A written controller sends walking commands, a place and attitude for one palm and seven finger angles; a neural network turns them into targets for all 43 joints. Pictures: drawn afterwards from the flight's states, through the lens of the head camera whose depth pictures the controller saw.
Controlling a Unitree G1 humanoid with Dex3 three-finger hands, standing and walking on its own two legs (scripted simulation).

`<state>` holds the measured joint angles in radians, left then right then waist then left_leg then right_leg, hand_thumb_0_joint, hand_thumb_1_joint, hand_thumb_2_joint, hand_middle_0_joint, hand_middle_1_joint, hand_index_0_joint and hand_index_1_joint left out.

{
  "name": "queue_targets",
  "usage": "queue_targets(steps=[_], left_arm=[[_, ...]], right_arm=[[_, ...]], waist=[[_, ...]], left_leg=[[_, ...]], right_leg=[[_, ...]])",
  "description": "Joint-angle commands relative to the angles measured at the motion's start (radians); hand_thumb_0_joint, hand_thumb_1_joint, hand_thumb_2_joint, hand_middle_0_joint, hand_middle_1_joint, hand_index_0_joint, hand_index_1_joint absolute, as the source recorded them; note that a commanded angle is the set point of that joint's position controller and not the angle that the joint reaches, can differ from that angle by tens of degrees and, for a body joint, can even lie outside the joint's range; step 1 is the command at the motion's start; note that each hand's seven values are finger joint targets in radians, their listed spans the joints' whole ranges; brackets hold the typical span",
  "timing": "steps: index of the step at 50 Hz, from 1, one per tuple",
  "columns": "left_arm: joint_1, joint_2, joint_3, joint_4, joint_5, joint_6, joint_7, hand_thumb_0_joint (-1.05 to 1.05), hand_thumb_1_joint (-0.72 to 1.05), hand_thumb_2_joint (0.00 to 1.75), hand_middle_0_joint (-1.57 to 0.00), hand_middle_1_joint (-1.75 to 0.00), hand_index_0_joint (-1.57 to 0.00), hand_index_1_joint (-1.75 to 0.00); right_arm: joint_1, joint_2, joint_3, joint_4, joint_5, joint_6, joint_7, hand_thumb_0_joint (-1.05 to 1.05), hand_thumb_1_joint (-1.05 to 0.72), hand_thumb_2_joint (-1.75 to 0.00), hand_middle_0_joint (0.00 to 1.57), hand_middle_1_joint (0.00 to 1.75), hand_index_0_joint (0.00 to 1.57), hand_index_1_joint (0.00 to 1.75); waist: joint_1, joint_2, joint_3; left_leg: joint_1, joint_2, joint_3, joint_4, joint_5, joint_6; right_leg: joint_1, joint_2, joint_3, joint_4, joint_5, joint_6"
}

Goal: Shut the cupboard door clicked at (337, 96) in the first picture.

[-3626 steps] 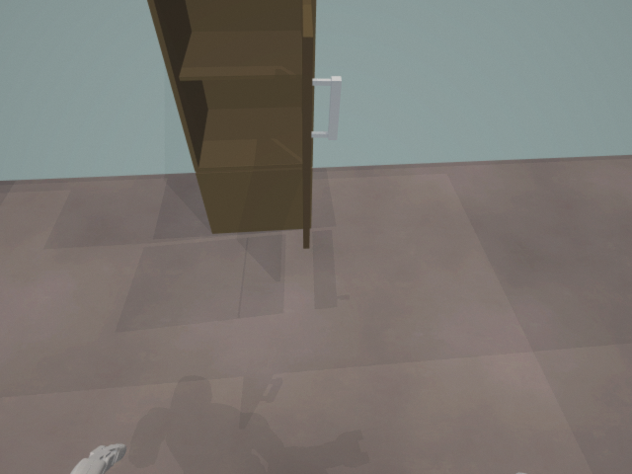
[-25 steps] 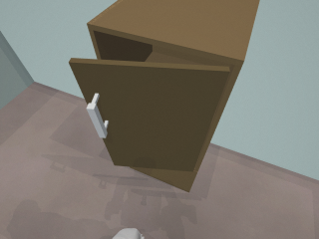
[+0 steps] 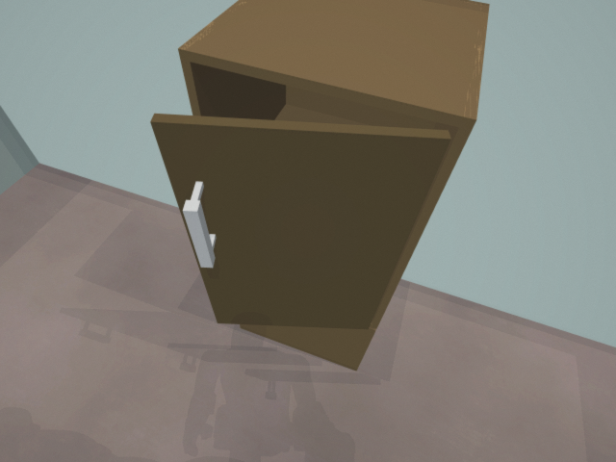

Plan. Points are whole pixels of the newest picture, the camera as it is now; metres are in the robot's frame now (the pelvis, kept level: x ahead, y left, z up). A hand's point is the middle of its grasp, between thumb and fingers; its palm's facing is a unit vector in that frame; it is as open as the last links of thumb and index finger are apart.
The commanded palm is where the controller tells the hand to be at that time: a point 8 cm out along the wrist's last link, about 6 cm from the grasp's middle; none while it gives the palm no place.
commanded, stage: look again from close up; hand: left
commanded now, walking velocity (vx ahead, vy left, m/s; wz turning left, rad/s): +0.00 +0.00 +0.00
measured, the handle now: (203, 226) +0.44 +0.18 +0.01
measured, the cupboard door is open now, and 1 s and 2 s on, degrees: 18 18 18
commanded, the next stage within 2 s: raise the hand and make a fist in 0.52 s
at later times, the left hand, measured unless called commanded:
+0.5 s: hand out of the picture +0.05 +0.15 -0.17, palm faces -0.02 -0.97 -0.24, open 7.3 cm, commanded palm none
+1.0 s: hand (210, 442) +0.16 +0.13 -0.05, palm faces -0.05 -1.00 +0.05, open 6.4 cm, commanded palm +0.12 +0.19 -0.06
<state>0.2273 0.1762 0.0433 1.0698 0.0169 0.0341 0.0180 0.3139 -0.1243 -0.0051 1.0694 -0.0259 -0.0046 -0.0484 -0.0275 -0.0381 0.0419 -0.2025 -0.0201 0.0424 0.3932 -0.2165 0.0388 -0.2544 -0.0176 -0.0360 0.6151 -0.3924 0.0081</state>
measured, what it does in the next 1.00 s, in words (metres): steps on the spot: right foot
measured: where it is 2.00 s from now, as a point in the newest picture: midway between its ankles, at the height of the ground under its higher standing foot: outside the picture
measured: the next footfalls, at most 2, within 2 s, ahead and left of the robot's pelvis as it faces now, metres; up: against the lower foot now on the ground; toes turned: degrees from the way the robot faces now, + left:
right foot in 0.04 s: +0.00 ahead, -0.12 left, +0.00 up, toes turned -2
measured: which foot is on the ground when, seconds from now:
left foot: down 0.00-1.00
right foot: up 0.00-0.02, down 0.04-1.00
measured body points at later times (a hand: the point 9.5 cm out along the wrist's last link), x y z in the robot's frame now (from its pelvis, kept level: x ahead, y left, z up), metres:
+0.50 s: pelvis +0.01 -0.03 -0.01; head +0.02 -0.05 +0.44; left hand +0.05 +0.20 -0.15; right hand +0.01 -0.25 -0.17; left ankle -0.01 +0.10 -0.74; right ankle -0.04 -0.12 -0.74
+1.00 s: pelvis -0.05 -0.03 -0.08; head +0.00 -0.02 +0.37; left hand +0.15 +0.18 -0.05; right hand +0.17 -0.28 -0.12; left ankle -0.01 +0.10 -0.74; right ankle -0.04 -0.12 -0.74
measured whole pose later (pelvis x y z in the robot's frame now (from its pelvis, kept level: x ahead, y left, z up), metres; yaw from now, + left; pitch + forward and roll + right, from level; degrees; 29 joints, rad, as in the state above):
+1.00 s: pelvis -0.05 -0.03 -0.08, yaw +0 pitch +11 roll +2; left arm 0.35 0.14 0.10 0.17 -0.23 -0.52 -0.32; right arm 0.14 -0.25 -0.06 0.57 0.01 -0.26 0.00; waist 0.01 -0.06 -0.11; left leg -0.78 0.00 0.03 1.01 -0.43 -0.01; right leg -0.75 -0.02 -0.05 1.07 -0.52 -0.05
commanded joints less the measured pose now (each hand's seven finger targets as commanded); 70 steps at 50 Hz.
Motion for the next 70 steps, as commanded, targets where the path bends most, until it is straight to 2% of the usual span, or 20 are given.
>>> queue_targets(steps=[1,2,3,4,6,10,30,31,32,33,34,35,38,42,46,50,54,59,66,70], left_arm=[[0.092,0.057,0.007,-0.017,-0.004,-0.041,0.003,0.00,0.90,0.90,-0.20,-0.30,-0.20,-0.30],[0.175,0.078,-0.011,0.018,0.009,-0.053,0.047,0.00,0.90,0.90,-0.20,-0.30,-0.20,-0.30],[0.099,0.117,-0.024,-0.029,-0.003,-0.061,0.038,0.00,0.90,0.90,-0.20,-0.30,-0.20,-0.30],[0.056,0.129,-0.026,-0.046,-0.002,-0.069,0.028,0.00,0.90,0.90,-0.20,-0.30,-0.20,-0.30],[0.059,0.101,-0.030,-0.047,-0.006,-0.083,0.032,0.00,0.90,0.90,-0.20,-0.30,-0.20,-0.30],[0.050,0.092,-0.035,-0.049,-0.012,-0.088,0.033,0.00,0.90,0.90,-0.20,-0.30,-0.20,-0.30],[0.105,0.111,-0.035,-0.017,-0.008,-0.073,0.025,0.00,0.90,0.90,-0.20,-0.30,-0.20,-0.30],[0.209,0.122,-0.018,0.019,0.004,-0.089,0.066,0.00,0.90,0.90,-0.20,-0.30,-0.20,-0.30],[-0.664,0.707,0.356,-1.573,-0.163,-0.404,0.065,0.00,0.90,0.90,-0.20,-0.30,-0.20,-0.30],[0.049,0.178,-0.038,-1.176,-0.153,-0.294,0.075,0.00,0.90,0.90,-0.22,-0.32,-0.22,-0.32],[0.007,0.140,-0.008,-1.257,-0.186,-0.245,0.122,0.00,0.90,0.90,-0.24,-0.34,-0.24,-0.34],[0.218,-0.080,-0.095,-1.012,-0.180,-0.125,0.106,0.00,0.90,0.90,-0.25,-0.36,-0.25,-0.36],[0.073,0.048,0.011,-1.145,-0.179,-0.246,0.057,0.00,0.90,0.90,-0.31,-0.42,-0.31,-0.42],[0.425,-0.073,0.060,-0.820,-0.222,-0.482,-0.136,0.00,0.90,0.90,-0.38,-0.50,-0.38,-0.50],[0.438,0.062,0.159,-0.877,-0.266,-0.639,-0.375,0.00,0.90,0.90,-0.46,-0.58,-0.46,-0.58],[0.154,0.147,0.162,-1.206,-0.276,-0.568,-0.329,0.00,0.90,0.90,-0.53,-0.66,-0.53,-0.66],[-0.136,0.146,0.111,-1.566,-0.275,-0.696,-0.200,0.00,0.90,0.90,-0.60,-0.74,-0.60,-0.74],[-0.046,0.073,-0.052,-1.472,-0.255,-0.684,-0.243,0.00,0.90,0.90,-0.69,-0.84,-0.69,-0.84],[0.204,0.177,0.106,-1.314,-0.262,-0.221,-0.261,0.00,0.90,0.90,-0.82,-0.98,-0.82,-0.98],[0.148,0.160,0.197,-1.526,-0.293,-0.296,-0.086,0.00,0.90,0.90,-0.90,-1.06,-0.90,-1.06]], right_arm=[[0.065,-0.141,-0.038,-0.001,0.011,-0.017,-0.005,0.00,-0.90,-0.90,0.20,0.30,0.20,0.30],[-0.066,-0.176,-0.038,-0.062,0.029,-0.031,0.009,0.00,-0.90,-0.90,0.20,0.30,0.20,0.30],[-0.022,-0.107,-0.023,-0.092,0.013,-0.017,0.025,0.00,-0.90,-0.90,0.20,0.30,0.20,0.30],[-0.032,-0.078,-0.017,-0.081,-0.003,-0.012,0.037,0.00,-0.90,-0.90,0.20,0.30,0.20,0.30],[0.036,-0.089,-0.014,-0.055,-0.002,-0.011,0.041,0.00,-0.90,-0.90,0.20,0.30,0.20,0.30],[0.069,-0.092,0.000,-0.034,0.005,-0.027,0.030,0.00,-0.90,-0.90,0.20,0.30,0.20,0.30],[-0.012,-0.131,0.003,0.001,0.012,-0.026,0.015,0.00,-0.90,-0.90,0.20,0.30,0.20,0.30],[-0.109,-0.156,-0.012,-0.066,0.025,-0.026,0.018,0.00,-0.90,-0.90,0.20,0.30,0.20,0.30],[0.018,-0.345,-0.053,-0.298,0.034,-0.226,-0.110,0.00,-0.90,-0.90,0.20,0.30,0.20,0.30],[-0.091,-0.224,0.028,-0.304,0.082,-0.296,-0.114,0.00,-0.90,-0.90,0.20,0.30,0.20,0.30],[-0.102,-0.218,0.012,-0.306,0.072,-0.322,-0.092,0.00,-0.90,-0.90,0.20,0.30,0.20,0.30],[-0.112,-0.183,-0.006,-0.283,0.069,-0.324,-0.050,0.00,-0.90,-0.90,0.20,0.30,0.20,0.30],[-0.098,-0.240,-0.055,-0.393,0.050,-0.360,-0.038,0.00,-0.90,-0.90,0.20,0.30,0.20,0.30],[-0.144,-0.211,-0.079,-0.470,0.021,-0.350,0.017,0.00,-0.90,-0.90,0.20,0.30,0.20,0.30],[-0.180,-0.226,-0.099,-0.591,0.029,-0.312,0.060,0.00,-0.90,-0.90,0.20,0.30,0.20,0.30],[-0.216,-0.225,-0.082,-0.720,0.040,-0.279,0.044,0.00,-0.90,-0.90,0.20,0.30,0.20,0.30],[-0.179,-0.214,-0.062,-0.713,0.025,-0.299,0.019,0.00,-0.90,-0.90,0.20,0.30,0.20,0.30],[-0.148,-0.242,-0.035,-0.687,0.036,-0.327,-0.010,0.00,-0.90,-0.90,0.20,0.30,0.20,0.30],[-0.164,-0.233,-0.029,-0.790,0.089,-0.234,-0.031,0.00,-0.90,-0.90,0.20,0.30,0.20,0.30],[-0.157,-0.195,-0.015,-0.782,0.064,-0.239,-0.036,0.00,-0.90,-0.90,0.20,0.30,0.20,0.30]], waist=[[0.036,0.102,-0.126],[0.075,0.079,-0.054],[0.016,0.032,-0.034],[0.019,0.078,-0.009],[-0.011,-0.086,-0.040],[-0.007,0.016,-0.046],[0.022,0.037,-0.034],[0.068,-0.079,0.033],[-0.073,0.039,-0.392],[-0.025,0.408,-0.439],[0.032,0.394,-0.447],[0.000,0.256,-0.266],[-0.039,-0.032,-0.076],[0.072,-0.384,-0.124],[0.133,-0.093,-0.316],[0.098,0.146,-0.366],[0.001,0.117,-0.397],[-0.048,0.123,-0.328],[0.087,0.000,-0.358],[0.099,0.062,-0.366]], left_leg=[[0.036,0.196,-0.148,0.034,0.384,0.029],[0.035,0.162,-0.046,0.181,0.278,-0.016],[-0.059,0.086,-0.034,0.171,-0.110,-0.032],[-0.046,0.058,-0.013,0.154,-0.095,-0.041],[-0.062,0.073,-0.022,0.178,-0.033,-0.032],[-0.011,0.096,-0.043,0.107,0.114,-0.025],[0.073,0.120,-0.040,0.027,0.187,-0.021],[-0.066,0.121,0.004,0.278,0.135,-0.046],[0.431,0.088,0.048,0.431,0.281,-0.010],[0.254,0.033,-0.025,0.236,0.407,0.004],[0.248,0.068,-0.039,0.172,0.568,-0.011],[0.108,0.085,-0.061,0.121,0.532,-0.007],[-0.131,0.018,-0.063,0.269,0.235,-0.003],[-0.450,-0.005,-0.069,0.425,0.064,-0.046],[-0.547,-0.039,-0.007,0.559,0.054,-0.057],[-0.558,-0.024,0.003,0.606,-0.101,-0.025],[-0.552,0.016,-0.066,0.673,-0.217,-0.003],[-0.601,0.026,-0.107,0.670,-0.330,0.002],[-0.595,0.002,-0.090,0.511,-0.360,-0.010],[-0.510,0.020,-0.105,0.477,-0.256,-0.018]], right_leg=[[0.196,-0.045,0.040,-0.269,0.301,-0.012],[0.064,-0.094,0.113,-0.282,0.469,-0.025],[0.014,-0.152,0.187,-0.331,0.099,-0.070],[-0.014,-0.167,0.174,-0.322,0.081,-0.098],[0.038,-0.125,0.161,-0.296,0.204,-0.108],[0.074,-0.100,0.117,-0.194,0.452,-0.089],[0.096,-0.085,0.119,-0.217,0.486,-0.054],[0.087,-0.167,0.214,-0.233,1.018,0.031],[0.055,-0.080,0.136,-0.013,0.827,-0.015],[0.028,-0.007,0.061,0.156,0.590,-0.023],[-0.031,0.008,-0.020,0.045,0.374,-0.032],[-0.114,0.006,-0.038,-0.002,0.268,-0.024],[-0.217,-0.004,-0.019,-0.002,0.441,-0.007],[-0.308,-0.012,-0.002,0.187,0.455,0.022],[-0.263,-0.039,0.083,0.328,0.475,-0.011],[-0.416,-0.016,0.118,0.294,-0.004,-0.036],[-0.589,0.021,0.099,0.318,-0.195,-0.038],[-0.659,0.041,0.056,0.344,-0.241,-0.044],[-0.428,0.009,0.063,0.213,-0.348,-0.022],[-0.427,0.036,-0.022,0.274,-0.171,-0.039]])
